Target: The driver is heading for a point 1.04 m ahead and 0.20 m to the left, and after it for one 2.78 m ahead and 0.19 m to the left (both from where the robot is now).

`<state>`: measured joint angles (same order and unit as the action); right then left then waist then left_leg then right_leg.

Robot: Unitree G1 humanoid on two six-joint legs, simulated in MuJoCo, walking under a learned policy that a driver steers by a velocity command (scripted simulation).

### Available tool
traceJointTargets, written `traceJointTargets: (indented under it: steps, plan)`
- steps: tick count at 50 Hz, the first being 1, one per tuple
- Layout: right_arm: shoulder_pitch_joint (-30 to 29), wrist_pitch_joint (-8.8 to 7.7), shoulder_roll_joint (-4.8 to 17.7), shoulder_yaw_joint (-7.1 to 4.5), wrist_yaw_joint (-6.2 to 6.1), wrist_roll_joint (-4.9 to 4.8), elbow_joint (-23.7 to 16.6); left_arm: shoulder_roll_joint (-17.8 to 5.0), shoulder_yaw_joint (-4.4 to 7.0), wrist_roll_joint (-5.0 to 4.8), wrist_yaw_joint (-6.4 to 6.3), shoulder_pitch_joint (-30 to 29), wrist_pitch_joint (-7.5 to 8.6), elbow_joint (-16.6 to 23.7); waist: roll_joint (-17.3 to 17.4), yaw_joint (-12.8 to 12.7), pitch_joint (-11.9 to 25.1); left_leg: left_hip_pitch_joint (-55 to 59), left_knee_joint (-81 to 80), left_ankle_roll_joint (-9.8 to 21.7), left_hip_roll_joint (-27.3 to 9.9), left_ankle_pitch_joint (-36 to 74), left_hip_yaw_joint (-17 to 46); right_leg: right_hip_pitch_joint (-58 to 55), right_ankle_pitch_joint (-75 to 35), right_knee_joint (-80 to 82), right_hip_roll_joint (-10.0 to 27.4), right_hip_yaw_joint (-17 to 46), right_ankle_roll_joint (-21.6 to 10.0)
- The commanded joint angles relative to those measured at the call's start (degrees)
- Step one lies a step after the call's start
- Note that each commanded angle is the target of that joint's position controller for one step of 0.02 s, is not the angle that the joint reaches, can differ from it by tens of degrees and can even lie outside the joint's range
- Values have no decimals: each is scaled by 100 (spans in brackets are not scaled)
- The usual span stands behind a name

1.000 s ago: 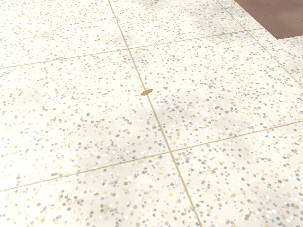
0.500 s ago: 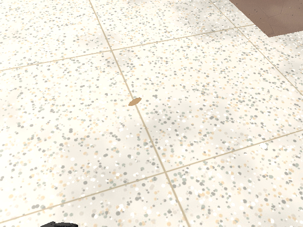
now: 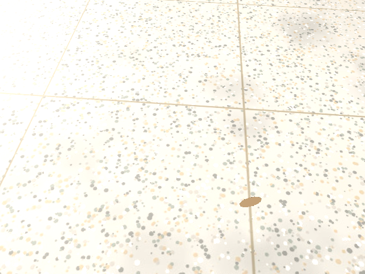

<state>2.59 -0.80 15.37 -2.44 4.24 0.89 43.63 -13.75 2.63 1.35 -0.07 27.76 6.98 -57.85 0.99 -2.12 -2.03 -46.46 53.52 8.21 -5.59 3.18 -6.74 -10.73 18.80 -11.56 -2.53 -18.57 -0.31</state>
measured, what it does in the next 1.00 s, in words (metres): walks ahead, turning left: left foot, then right foot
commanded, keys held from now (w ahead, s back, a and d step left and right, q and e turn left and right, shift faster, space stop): w+q+shift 0.40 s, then w+shift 0.30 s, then shift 0.18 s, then e+shift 0.12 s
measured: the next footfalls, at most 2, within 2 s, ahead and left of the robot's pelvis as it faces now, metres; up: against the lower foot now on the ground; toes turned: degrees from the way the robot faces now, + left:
left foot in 0.12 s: +0.31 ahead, +0.03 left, +0.00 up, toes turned +12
right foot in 0.54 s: +0.77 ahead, +0.00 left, +0.00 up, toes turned +30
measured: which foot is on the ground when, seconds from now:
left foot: up 0.00-0.10, down 0.12-0.56, up 0.58-0.92, down 0.94-1.00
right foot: down 0.00-0.12, up 0.14-0.52, down 0.54-0.94, up 0.96-1.00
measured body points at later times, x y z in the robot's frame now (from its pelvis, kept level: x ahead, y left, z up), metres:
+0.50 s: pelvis +0.48 +0.04 +0.00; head +0.52 +0.06 +0.45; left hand +0.66 +0.33 -0.05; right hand +0.57 -0.25 -0.11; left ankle +0.27 +0.02 -0.72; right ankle +0.74 -0.03 -0.69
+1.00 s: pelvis +0.87 +0.20 -0.01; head +0.91 +0.24 +0.44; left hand +0.69 +0.38 -0.15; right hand +1.17 +0.15 -0.09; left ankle +0.96 +0.32 -0.72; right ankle +0.76 -0.01 -0.65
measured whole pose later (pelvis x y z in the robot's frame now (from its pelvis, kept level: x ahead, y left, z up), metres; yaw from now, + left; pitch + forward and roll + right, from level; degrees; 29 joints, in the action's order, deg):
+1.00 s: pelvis +0.87 +0.20 -0.01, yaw +31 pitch +2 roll -2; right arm 0.0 -5.6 12.5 1.8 1.7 3.1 41.0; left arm -12.8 1.0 -2.2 -0.5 26.8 4.3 -53.3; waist 1.2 -5.3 -4.9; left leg -30.2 32.7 6.0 1.9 -3.4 -2.5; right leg 8.1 29.4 -56.0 -3.1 0.7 -0.9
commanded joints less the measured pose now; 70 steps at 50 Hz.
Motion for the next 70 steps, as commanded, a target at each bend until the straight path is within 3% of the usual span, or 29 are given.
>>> traceJointTargets:
  steps: [1,3,5,6,7,8,9,10,13,17,23,26,27,28,29,31,32,35,38,42,46,47,48,49,50,52,54,63,70]
  plan:
    - [-186,-65,119,76,67,-1,-366,-870,78,-37,-151,-432,90,513,-391,489,-620,1319,-879,229,518,243,-621,1058,-6827,26,1425,-102,118]
    - [542,-57,435,-18,4,-21,-160,-1226,182,-7,-285,-503,-95,625,-666,951,-66,2245,-1061,385,919,-271,-746,591,-8343,-1160,1611,-40,105]
    - [2797,-46,1008,-316,-142,-32,492,-1436,282,95,-287,-1066,-306,894,-666,1975,978,4581,-1266,711,1147,-1035,-254,1234,-8077,-4067,1750,294,-119]
    - [3066,-39,1152,-473,-284,-89,656,-1289,298,77,-151,-1229,-344,916,-8,1947,882,5416,-1862,930,940,-1388,354,2305,-4030,-6308,1012,343,-158]
    - [2495,22,1508,-549,-334,-100,629,-339,59,190,-63,-1305,-242,1255,1247,1158,321,5788,-1391,1186,233,-218,1832,4490,970,-8370,106,775,-36]
    - [2258,67,1887,-607,-321,51,386,-341,-11,4,-37,-1225,-76,1975,1161,783,1475,6858,-2829,2270,-606,-1732,4522,5904,958,-8855,-14,1981,81]
    - [2170,63,1592,-593,-368,94,278,-612,-38,61,-28,-1561,85,2012,153,835,1055,6419,-4009,2048,-947,-3229,5378,6301,591,-8307,310,2359,32]
    - [1971,19,1197,-508,-399,86,327,-762,-15,49,-11,-1686,128,1954,-555,560,317,5457,-4260,1734,-840,-3307,5052,6124,170,-7629,574,2380,38]
    - [1568,-262,889,-356,-479,-20,268,-622,-87,297,-4,-1652,-201,1905,-900,-61,-203,3374,-4281,1391,-119,-1991,3687,5016,122,-6459,1007,2372,370]
    - [1744,-464,1004,-384,-416,-48,206,-421,-223,194,105,-2831,-356,2449,-540,225,-504,2345,-4457,1117,599,-869,2760,4345,-1107,-4163,1036,1954,555]
    - [2283,-456,1082,-461,-361,-116,311,-544,-227,36,115,-3281,-268,2722,162,733,-3,3899,-3918,479,432,1376,2620,3423,-2631,-1908,474,1757,99]
    - [2015,-471,1499,-511,-401,34,346,-1149,85,13,-47,-1378,-210,2207,313,-349,1079,4573,-1664,138,316,3459,2456,1675,-1408,-1866,130,1631,-171]
    - [1679,-498,1284,-454,-396,107,256,-1407,212,41,-157,-165,-214,1898,272,-1011,1537,3686,-53,48,529,2705,2260,352,-740,-2154,532,1931,-244]
    - [1725,-552,361,-221,-398,65,8,-1839,309,234,-224,636,-194,1704,-1131,-975,2023,2206,2163,-42,1103,-1145,1912,-799,1341,-1857,1824,3918,-394]
    - [2814,-568,140,-80,-348,-223,-106,-2074,388,259,-72,7,-193,1642,-2763,-24,2409,854,3018,-150,1529,-2863,1790,-1153,2148,-225,2707,7481,-1062]
    - [1667,-435,691,-94,-364,46,7,-885,217,147,52,-1140,-213,1864,-309,-40,758,517,2759,-153,695,-1787,1474,540,2060,-220,2187,5714,-1147]
    - [1266,-415,657,-77,-304,100,-112,-743,176,194,68,-1103,-199,1718,55,-12,498,651,2447,-172,567,-1748,1442,1073,1251,-222,1917,4971,-1042]
    - [912,-296,318,61,-144,185,-420,-511,65,85,68,-499,-57,1134,-426,184,83,556,1871,-214,409,-1901,1604,1651,230,43,1521,3887,-904]
    - [333,-310,305,155,-160,231,-717,-670,43,-41,104,-418,73,967,-327,325,-376,403,736,-436,522,-1618,1195,1945,-3654,183,1436,2724,-925]
    - [-190,-438,0,371,-19,141,-770,-831,30,-195,147,-299,123,775,-616,202,-67,2608,-1803,-436,821,342,173,2527,-4942,311,863,1703,-604]
    - [1284,-475,496,196,-227,301,-118,-1096,63,-263,32,-164,-37,615,-659,873,595,4107,-2629,-61,971,784,461,1721,-5754,-1851,887,1869,-304]
    - [1801,-529,725,130,-298,393,80,-1056,54,-306,2,-137,-81,672,-499,1054,872,4852,-2765,-13,426,1901,836,2102,-4582,-3029,649,1879,-213]
    - [2181,-547,1152,39,-366,498,84,-516,-41,-331,-23,275,-128,840,732,904,1766,6196,-1882,455,-1400,5993,2078,3091,-54,-5356,16,1521,-82]
    - [2144,-500,1036,0,-333,175,-87,-399,-68,-581,-150,1126,-258,804,1046,614,3301,7343,-1568,1270,-2533,7732,3373,3816,1998,-7070,-325,2305,-65]
    - [1635,-406,816,-24,-365,-60,-297,-859,48,-377,-200,729,-352,794,244,598,3144,6613,-1978,1193,-2184,6554,2953,3987,1454,-7034,-5,2465,-72]
    - [1042,-364,264,110,-486,-27,-252,-743,99,-158,-142,-23,-482,953,25,324,1510,5100,-2718,711,-1524,4246,2066,4391,960,-6284,377,2213,44]
    - [1030,-341,234,109,-603,-43,-169,-546,138,20,-33,-88,-730,1009,258,110,889,3878,-3250,510,-1251,3479,1423,3949,701,-6002,461,2066,188]
    - [545,-248,434,-43,-609,67,-311,-317,152,5,200,-1169,-1135,1775,726,-65,634,2761,-3645,246,-1112,174,-203,3374,-900,-3989,689,1550,67]
    - [1202,85,829,-313,-474,46,-195,-677,291,13,221,-1324,-1049,2114,6,105,538,3117,-1919,-534,-1321,-1731,-540,2396,-360,-1831,432,1488,-319]
Keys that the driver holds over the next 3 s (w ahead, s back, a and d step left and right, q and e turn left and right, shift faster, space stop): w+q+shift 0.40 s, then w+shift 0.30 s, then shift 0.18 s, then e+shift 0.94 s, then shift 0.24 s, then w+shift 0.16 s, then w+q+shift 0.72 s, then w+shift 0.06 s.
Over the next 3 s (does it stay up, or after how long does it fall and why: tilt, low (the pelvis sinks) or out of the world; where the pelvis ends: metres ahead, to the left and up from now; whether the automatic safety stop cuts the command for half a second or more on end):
stays up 1.51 0.18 0.01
